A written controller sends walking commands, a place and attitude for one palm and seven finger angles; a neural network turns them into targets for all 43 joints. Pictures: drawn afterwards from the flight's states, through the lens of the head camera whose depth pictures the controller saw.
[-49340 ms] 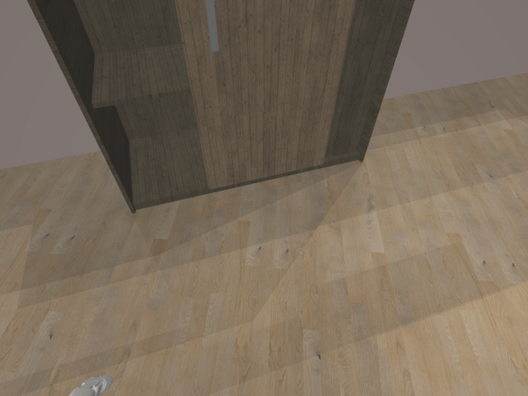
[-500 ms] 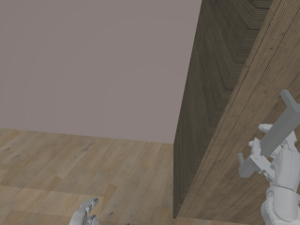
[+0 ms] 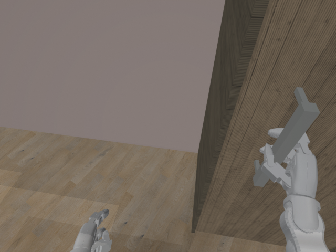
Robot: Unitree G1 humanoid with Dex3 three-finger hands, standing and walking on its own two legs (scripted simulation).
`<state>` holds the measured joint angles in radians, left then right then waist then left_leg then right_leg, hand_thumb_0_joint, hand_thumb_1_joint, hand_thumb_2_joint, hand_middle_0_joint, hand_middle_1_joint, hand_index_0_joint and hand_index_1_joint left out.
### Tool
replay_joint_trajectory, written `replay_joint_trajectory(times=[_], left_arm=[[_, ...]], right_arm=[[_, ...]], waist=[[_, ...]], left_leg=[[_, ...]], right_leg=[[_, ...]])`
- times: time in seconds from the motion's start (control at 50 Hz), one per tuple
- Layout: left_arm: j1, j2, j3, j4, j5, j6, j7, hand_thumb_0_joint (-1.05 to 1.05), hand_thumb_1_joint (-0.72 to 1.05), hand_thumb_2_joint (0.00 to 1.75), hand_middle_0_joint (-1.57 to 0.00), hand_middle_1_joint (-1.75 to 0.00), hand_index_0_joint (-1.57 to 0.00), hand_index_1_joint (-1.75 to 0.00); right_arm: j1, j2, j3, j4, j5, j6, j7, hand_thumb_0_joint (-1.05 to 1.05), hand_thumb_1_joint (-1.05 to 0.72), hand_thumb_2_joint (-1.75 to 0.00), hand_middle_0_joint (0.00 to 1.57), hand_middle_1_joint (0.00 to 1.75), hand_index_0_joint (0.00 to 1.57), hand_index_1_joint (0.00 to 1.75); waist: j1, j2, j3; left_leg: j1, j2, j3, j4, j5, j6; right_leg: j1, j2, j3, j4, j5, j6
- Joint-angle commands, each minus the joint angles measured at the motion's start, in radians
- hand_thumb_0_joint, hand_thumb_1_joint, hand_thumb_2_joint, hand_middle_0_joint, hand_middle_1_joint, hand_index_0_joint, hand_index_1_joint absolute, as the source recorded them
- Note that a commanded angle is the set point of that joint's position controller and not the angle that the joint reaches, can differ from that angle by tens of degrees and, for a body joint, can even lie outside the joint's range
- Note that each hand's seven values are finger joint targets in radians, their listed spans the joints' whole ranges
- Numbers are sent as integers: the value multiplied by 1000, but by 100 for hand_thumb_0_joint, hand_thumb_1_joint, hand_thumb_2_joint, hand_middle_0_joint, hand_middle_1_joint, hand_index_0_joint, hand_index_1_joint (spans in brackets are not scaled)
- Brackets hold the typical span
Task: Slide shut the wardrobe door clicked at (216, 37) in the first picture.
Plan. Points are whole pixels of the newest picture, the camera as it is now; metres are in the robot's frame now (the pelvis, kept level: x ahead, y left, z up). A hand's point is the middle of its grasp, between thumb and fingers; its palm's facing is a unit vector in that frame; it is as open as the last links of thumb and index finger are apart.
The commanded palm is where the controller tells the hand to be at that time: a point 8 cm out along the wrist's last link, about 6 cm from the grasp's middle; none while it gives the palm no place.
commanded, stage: stop walking and hold the door there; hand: right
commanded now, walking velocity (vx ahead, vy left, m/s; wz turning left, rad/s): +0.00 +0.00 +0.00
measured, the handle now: (276, 144) +0.32 -0.22 +0.12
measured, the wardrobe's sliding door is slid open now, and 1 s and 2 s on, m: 0.00 0.00 0.00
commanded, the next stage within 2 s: loosen the grip on the handle in 0.26 s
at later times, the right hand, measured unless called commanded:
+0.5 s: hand (270, 157) +0.29 -0.20 +0.11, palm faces +0.32 +0.94 -0.11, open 7.2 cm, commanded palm +0.24 -0.23 +0.11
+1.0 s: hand (266, 159) +0.29 -0.20 +0.11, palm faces +0.36 +0.92 -0.18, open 14.4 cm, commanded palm +0.25 -0.23 +0.11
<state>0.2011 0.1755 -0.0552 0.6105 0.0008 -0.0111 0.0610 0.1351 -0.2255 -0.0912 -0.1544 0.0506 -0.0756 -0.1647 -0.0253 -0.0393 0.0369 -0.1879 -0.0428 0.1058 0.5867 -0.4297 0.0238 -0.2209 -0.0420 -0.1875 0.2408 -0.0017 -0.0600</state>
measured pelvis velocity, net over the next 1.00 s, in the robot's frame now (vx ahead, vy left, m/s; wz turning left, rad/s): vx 0.02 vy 0.05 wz -0.05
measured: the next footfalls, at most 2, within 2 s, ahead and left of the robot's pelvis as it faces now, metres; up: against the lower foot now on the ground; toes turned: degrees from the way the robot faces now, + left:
left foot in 0.06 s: +0.01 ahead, +0.11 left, +0.00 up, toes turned -1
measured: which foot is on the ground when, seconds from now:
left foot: up 0.00-0.04, down 0.06-1.00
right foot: down 0.00-1.00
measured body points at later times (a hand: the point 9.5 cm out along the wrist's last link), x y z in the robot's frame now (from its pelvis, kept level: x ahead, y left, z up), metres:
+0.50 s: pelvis -0.02 +0.02 -0.02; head -0.01 +0.01 +0.43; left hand +0.15 +0.23 -0.12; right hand +0.27 -0.25 +0.12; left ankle -0.03 +0.11 -0.75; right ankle +0.09 -0.06 -0.75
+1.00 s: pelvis +0.02 +0.05 -0.03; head +0.01 +0.06 +0.42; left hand +0.19 +0.29 -0.13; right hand +0.27 -0.24 +0.12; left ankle -0.03 +0.11 -0.75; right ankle +0.09 -0.06 -0.75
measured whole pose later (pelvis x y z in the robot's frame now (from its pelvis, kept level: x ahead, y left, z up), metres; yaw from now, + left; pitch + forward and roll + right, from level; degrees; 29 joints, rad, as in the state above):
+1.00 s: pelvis +0.02 +0.05 -0.03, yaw -3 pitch +0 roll +1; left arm 0.20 0.25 -0.01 0.71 -0.02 -0.09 0.05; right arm 0.03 -0.31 -0.23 -0.01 0.12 -0.14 -0.05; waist -0.05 -0.02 -0.02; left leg -0.23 -0.08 0.07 0.65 -0.43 0.08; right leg -0.44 0.01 0.00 0.66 -0.22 -0.02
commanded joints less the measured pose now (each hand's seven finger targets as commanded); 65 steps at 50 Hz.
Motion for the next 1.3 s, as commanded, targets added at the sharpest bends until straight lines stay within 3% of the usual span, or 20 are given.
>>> replay_joint_trajectory(times=[0.0,0.06,0.1,0.14,0.18,0.26,0.32,0.34,0.36,0.38,0.4,0.42,0.5,0.54,0.58,0.72,0.86,1.0,1.08,1.28], left_arm=[[-115,140,56,-152,15,-44,13,0,90,90,-20,-30,-20,-30],[-113,115,59,-148,13,-37,17,0,90,90,-20,-30,-20,-30],[-116,111,49,-139,-7,-52,17,0,90,90,-20,-30,-20,-30],[-114,129,50,-128,-17,-58,24,0,90,90,-20,-30,-20,-30],[-116,143,55,-126,-11,-65,30,0,90,90,-20,-30,-20,-30],[-132,148,41,-125,7,-55,34,0,90,90,-20,-30,-20,-30],[-106,146,51,-126,10,-49,32,0,90,90,-20,-30,-20,-30],[-24,92,12,-221,-85,-86,61,0,90,90,-20,-30,-20,-30],[-100,111,80,-52,18,-141,1,0,90,90,-20,-30,-20,-30],[-64,136,79,-111,-3,-169,-42,0,90,90,-20,-30,-20,-30],[-63,193,97,-80,0,-181,-47,0,90,90,-20,-30,-20,-30],[-110,202,84,-88,1,-179,-50,0,90,90,-20,-30,-20,-30],[-146,183,59,-79,5,-162,-56,0,90,90,-20,-30,-20,-30],[-142,190,60,-80,12,-151,-51,0,90,90,-20,-30,-20,-30],[-161,173,52,-88,8,-148,-43,0,90,90,-20,-30,-20,-30],[-169,179,68,-70,-12,-145,-18,0,90,90,-20,-30,-20,-30],[-166,187,77,-66,-17,-135,-4,0,90,90,-20,-30,-20,-30],[-91,187,82,-82,-20,-150,2,0,90,90,-20,-30,-20,-30],[-88,191,86,-86,-16,-136,12,0,90,90,-20,-30,-20,-30],[-84,176,86,-87,-18,-140,20,0,90,90,-20,-30,-20,-30]], right_arm=[[-160,-146,-30,-170,-26,-57,34,0,-90,-90,45,140,45,140],[-197,-203,-96,-170,-12,-70,34,0,-90,-90,45,140,45,140],[-249,-141,-43,-140,-15,-60,36,0,-90,-90,45,140,45,140],[-226,-143,-56,-97,-9,-59,36,0,-90,-90,45,140,45,140],[-228,-128,-29,-123,-18,-82,44,0,-90,-90,45,140,45,140],[-198,-134,-37,-125,-16,-113,38,0,-90,-90,45,140,45,140],[-153,-130,-39,-102,-30,-116,34,0,-90,-90,45,140,45,140],[-1141,-738,-495,-462,-93,-246,-12,0,-90,-90,45,140,45,140],[-727,-268,-212,194,-163,-121,42,0,-78,-84,45,140,45,140],[-575,-51,-99,3,-14,-111,61,0,-66,-78,45,140,45,140],[-491,-142,-180,24,36,-122,74,0,-54,-73,45,140,45,140],[-487,-134,-161,-15,70,-115,87,0,-42,-67,45,140,45,140],[-532,-155,-62,18,-39,-112,30,0,7,-43,45,140,45,140],[-543,-230,-117,34,-59,-109,9,0,31,-32,45,140,45,140],[-572,-174,-55,58,-41,-107,30,0,55,-20,42,137,42,137],[-571,-228,-107,87,43,-126,104,0,55,-20,33,125,33,125],[-515,-283,-175,16,63,-108,114,0,55,-20,25,115,25,115],[-242,-211,-160,-137,77,-88,139,0,55,-20,25,115,25,115],[-132,-283,-280,-151,105,-81,163,0,55,-20,25,115,25,115],[-46,-308,-367,-214,161,-147,198,0,55,-20,25,115,25,115]], waist=[[39,-107,-152],[43,112,-155],[47,222,-118],[47,210,-133],[41,34,-157],[22,-151,-108],[14,-79,-130],[48,-110,-63],[-13,106,-238],[45,164,-343],[51,194,-332],[29,6,-333],[28,-126,-229],[25,-57,-225],[34,4,-190],[20,33,-127],[20,37,-142],[10,39,-261],[-12,81,-280],[-14,-8,-281]], left_leg=[[69,22,-54,-210,9,42],[-194,248,-302,-361,-84,135],[-243,303,-336,-366,-49,142],[-150,254,-247,-265,163,96],[-166,187,-204,-174,240,39],[-131,45,-102,53,-34,0],[-11,40,-76,-20,1,8],[34,45,-160,-22,54,-15],[-125,10,-69,-50,234,31],[-205,-28,-34,-88,237,6],[-236,-25,-53,-127,105,-18],[-261,-12,-59,-123,85,-11],[-273,0,-70,-106,6,2],[-247,5,-84,-122,-14,3],[-259,16,-106,-144,-85,-7],[-251,80,-232,-213,-184,-26],[-215,123,-295,-190,42,-52],[-173,44,-142,-47,514,-59],[-132,47,-141,-28,633,-71],[-165,27,-124,-10,586,-48]], right_leg=[[6,-161,171,-83,-517,159],[113,-51,80,305,-315,137],[43,-37,156,402,-284,77],[26,-41,176,305,-208,61],[128,-95,201,209,-76,41],[-8,-274,495,-174,-639,29],[-44,-225,347,-158,-569,53],[-152,-128,284,-20,-581,-34],[150,-31,208,179,-76,66],[321,-35,273,197,87,92],[332,-52,284,162,-177,76],[289,-28,316,141,-362,84],[127,9,280,186,-499,64],[72,18,267,209,-479,52],[40,26,239,253,-458,41],[-59,38,226,356,-380,46],[-82,35,254,391,-294,46],[71,46,234,377,-30,19],[52,48,219,383,26,21],[68,42,215,400,70,26]])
